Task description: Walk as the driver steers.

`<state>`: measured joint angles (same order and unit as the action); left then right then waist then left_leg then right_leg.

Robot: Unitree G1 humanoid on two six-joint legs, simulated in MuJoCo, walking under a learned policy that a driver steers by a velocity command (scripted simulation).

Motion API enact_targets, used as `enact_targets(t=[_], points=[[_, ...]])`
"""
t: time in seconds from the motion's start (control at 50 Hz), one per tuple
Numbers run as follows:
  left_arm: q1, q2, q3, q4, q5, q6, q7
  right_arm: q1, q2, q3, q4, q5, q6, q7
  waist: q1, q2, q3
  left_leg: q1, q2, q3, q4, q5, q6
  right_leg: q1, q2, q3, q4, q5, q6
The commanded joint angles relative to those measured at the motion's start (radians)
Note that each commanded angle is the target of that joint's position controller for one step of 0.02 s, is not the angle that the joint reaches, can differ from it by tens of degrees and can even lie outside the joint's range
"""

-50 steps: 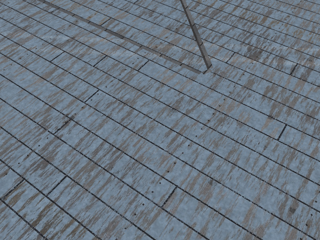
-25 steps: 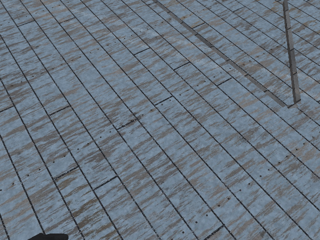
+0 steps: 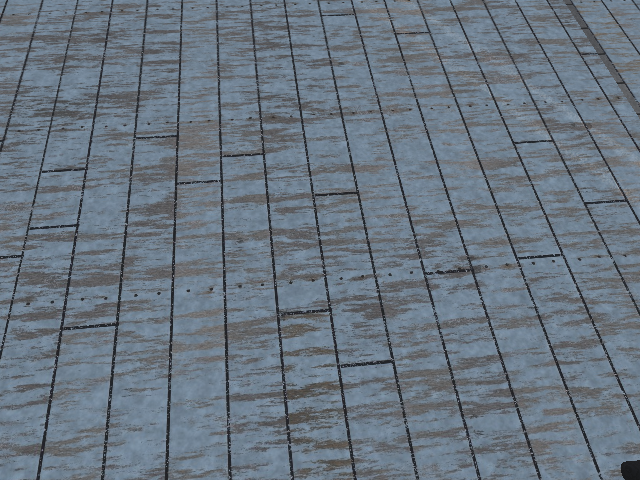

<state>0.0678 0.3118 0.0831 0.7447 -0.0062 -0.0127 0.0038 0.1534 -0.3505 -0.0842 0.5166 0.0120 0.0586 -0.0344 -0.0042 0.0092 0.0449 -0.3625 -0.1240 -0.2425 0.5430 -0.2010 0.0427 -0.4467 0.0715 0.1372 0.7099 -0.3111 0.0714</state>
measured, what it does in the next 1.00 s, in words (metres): steps on the spot, turning right: right foot, then left foot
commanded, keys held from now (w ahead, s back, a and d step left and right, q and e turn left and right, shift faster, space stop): shift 0.06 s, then e+shift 0.82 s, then w+e+shift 0.08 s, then w+shift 0.04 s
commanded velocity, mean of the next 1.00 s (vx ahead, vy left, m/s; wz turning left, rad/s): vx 0.03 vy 0.00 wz -0.52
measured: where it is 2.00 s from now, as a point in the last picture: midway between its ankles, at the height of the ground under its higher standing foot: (486, 441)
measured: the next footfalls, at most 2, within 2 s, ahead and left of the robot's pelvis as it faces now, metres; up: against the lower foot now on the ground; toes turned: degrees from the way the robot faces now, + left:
right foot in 0.08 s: +0.08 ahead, -0.13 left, +0.00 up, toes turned +9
left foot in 0.36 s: +0.02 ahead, +0.11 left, +0.00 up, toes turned -11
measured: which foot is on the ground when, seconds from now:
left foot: down 0.00-0.08, up 0.10-0.34, down 0.36-0.74, up 0.76-1.00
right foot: up 0.00-0.06, down 0.08-0.38, up 0.40-0.72, down 0.74-1.00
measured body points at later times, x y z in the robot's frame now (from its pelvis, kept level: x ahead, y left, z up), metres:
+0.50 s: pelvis +0.00 +0.00 +0.00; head +0.04 +0.00 +0.45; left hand +0.19 +0.28 -0.09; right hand +0.10 -0.31 -0.09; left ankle -0.02 +0.12 -0.74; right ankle -0.01 -0.13 -0.68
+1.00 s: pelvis +0.01 -0.06 +0.01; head +0.03 -0.11 +0.45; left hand +0.30 +0.09 -0.06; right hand -0.01 -0.40 -0.09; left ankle +0.13 +0.06 -0.68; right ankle -0.03 -0.14 -0.74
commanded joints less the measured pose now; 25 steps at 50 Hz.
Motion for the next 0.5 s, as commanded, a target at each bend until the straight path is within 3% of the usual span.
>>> enact_targets(t=[0.02, 0.06, 0.08, 0.1, 0.12, 0.14, 0.16, 0.2, 0.24, 0.26, 0.3, 0.34, 0.36, 0.38, 0.4, 0.42, 0.44, 0.46, 0.5], points=[[0.007, 0.103, 0.025, -0.061, -0.001, -0.022, -0.009, -0.016, -0.149, -0.044, -0.07, -0.002, -0.009, 0.004, -0.017, 0.183, -0.179, 0.179, 0.251, -0.301, -0.093, 0.232, 0.15, 0.056, -0.018, -0.014, -0.09, 0.002, -0.019], [0.048, 0.099, 0.027, -0.052, 0.005, -0.028, -0.016, -0.035, -0.132, -0.034, -0.065, 0.006, -0.007, 0.007, 0.013, 0.16, -0.169, 0.131, 0.211, -0.288, -0.049, 0.206, 0.117, 0.189, -0.038, -0.041, -0.269, 0.147, -0.05], [0.054, 0.121, 0.029, -0.057, 0.02, -0.028, -0.015, 0.002, -0.093, -0.02, -0.054, -0.002, -0.009, 0.008, 0.0, 0.085, -0.177, 0.092, 0.169, -0.232, 0.012, 0.06, 0.07, 0.267, -0.134, 0.035, -0.332, 0.251, -0.087], [-0.012, 0.18, 0.029, -0.08, 0.038, -0.02, -0.011, 0.079, -0.038, -0.001, -0.046, -0.02, -0.017, 0.011, -0.082, -0.156, -0.154, 0.009, 0.024, -0.061, 0.154, -0.232, 0.002, 0.296, -0.294, 0.239, -0.386, 0.41, -0.185], [-0.005, 0.108, 0.007, -0.076, 0.062, -0.023, -0.01, 0.038, -0.071, -0.008, -0.05, -0.031, -0.026, 0.005, -0.052, -0.257, -0.114, -0.019, -0.001, -0.001, 0.281, -0.418, -0.064, 0.203, -0.397, 0.41, -0.437, 0.409, -0.335], [-0.039, 0.056, -0.014, -0.089, 0.051, -0.031, -0.013, 0.038, -0.102, -0.017, -0.032, -0.033, -0.031, 0.002, -0.049, -0.2, -0.1, -0.004, 0.052, -0.016, 0.356, -0.401, -0.098, 0.184, -0.388, 0.407, -0.436, 0.339, -0.35], [-0.057, 0.036, -0.024, -0.086, 0.033, -0.03, -0.015, 0.032, -0.088, -0.015, -0.013, -0.039, -0.032, 0.006, -0.054, -0.166, -0.1, 0.009, 0.084, 0.017, 0.332, -0.361, -0.12, 0.193, -0.33, 0.341, -0.427, 0.27, -0.307], [-0.05, 0.099, -0.006, -0.085, -0.006, -0.013, -0.01, -0.006, -0.046, -0.008, -0.004, -0.044, -0.041, 0.01, -0.031, -0.156, -0.067, -0.012, 0.112, 0.079, 0.201, -0.279, -0.144, 0.243, -0.244, 0.29, -0.388, 0.236, -0.243], [0.024, 0.194, 0.032, -0.085, -0.017, 0.016, 0.0, -0.04, -0.033, -0.008, 0.003, -0.021, -0.054, 0.011, 0.008, -0.16, -0.06, 0.004, 0.054, 0.15, 0.106, -0.26, -0.142, 0.274, -0.197, 0.287, -0.357, 0.318, -0.237], [0.049, 0.206, 0.041, -0.089, -0.019, 0.026, 0.003, -0.038, -0.035, -0.012, 0.01, -0.009, -0.058, 0.009, 0.018, -0.168, -0.076, 0.003, 0.037, 0.157, 0.072, -0.253, -0.137, 0.31, -0.197, 0.316, -0.352, 0.327, -0.242], [0.05, 0.188, 0.045, -0.103, -0.029, 0.038, 0.009, -0.014, -0.03, -0.017, 0.03, 0.006, -0.065, 0.007, 0.011, -0.198, -0.101, 0.031, 0.027, 0.154, -0.024, -0.206, -0.12, 0.342, -0.192, 0.358, -0.345, 0.318, -0.24], [0.026, 0.167, 0.047, -0.119, -0.044, 0.047, 0.018, 0.034, -0.029, -0.025, 0.06, 0.007, -0.072, 0.009, -0.016, -0.205, -0.135, 0.151, 0.034, 0.161, -0.161, -0.081, -0.091, 0.3, -0.17, 0.358, -0.315, 0.34, -0.212], [0.029, 0.15, 0.045, -0.125, -0.046, 0.049, 0.023, 0.061, -0.045, -0.033, 0.072, 0.005, -0.073, 0.01, -0.021, -0.188, -0.165, 0.259, 0.079, 0.149, -0.19, -0.016, -0.071, 0.228, -0.147, 0.335, -0.284, 0.313, -0.181], [0.016, 0.117, 0.039, -0.145, -0.044, 0.047, 0.027, 0.081, -0.096, -0.047, 0.079, -0.016, -0.071, 0.01, -0.019, -0.072, -0.174, 0.345, 0.19, 0.063, -0.178, 0.05, -0.008, 0.09, -0.096, 0.249, -0.191, 0.237, -0.135], [0.023, 0.096, 0.032, -0.165, -0.041, 0.04, 0.022, 0.071, -0.144, -0.06, 0.085, -0.043, -0.065, 0.014, -0.003, 0.177, -0.123, 0.358, 0.346, -0.099, -0.218, 0.242, 0.106, -0.093, 0.015, 0.079, -0.054, -0.023, -0.08], [0.069, 0.129, 0.045, -0.152, -0.027, 0.033, 0.015, 0.008, -0.11, -0.052, 0.057, -0.064, -0.07, 0.011, 0.006, 0.231, -0.118, 0.346, 0.498, -0.182, -0.222, 0.423, 0.206, -0.16, -0.002, 0.013, 0.173, -0.276, -0.035], [0.095, 0.17, 0.063, -0.133, -0.025, 0.034, 0.01, -0.02, -0.067, -0.036, 0.042, -0.06, -0.073, 0.003, 0.017, 0.152, -0.114, 0.323, 0.511, -0.135, -0.211, 0.497, 0.219, -0.171, -0.047, 0.003, 0.342, -0.278, -0.014], [0.115, 0.164, 0.068, -0.119, -0.028, 0.043, 0.008, -0.06, -0.046, -0.03, 0.038, -0.045, -0.074, -0.007, 0.04, 0.105, -0.104, 0.311, 0.464, -0.052, -0.191, 0.494, 0.186, -0.176, -0.066, -0.013, 0.414, -0.232, 0.0], [0.1, 0.109, 0.049, -0.126, -0.027, 0.06, 0.001, -0.069, -0.049, -0.029, 0.049, -0.017, -0.076, -0.015, 0.025, 0.1, -0.063, 0.33, 0.398, 0.076, -0.177, 0.524, 0.148, -0.236, -0.105, -0.052, 0.425, -0.118, 0.029]])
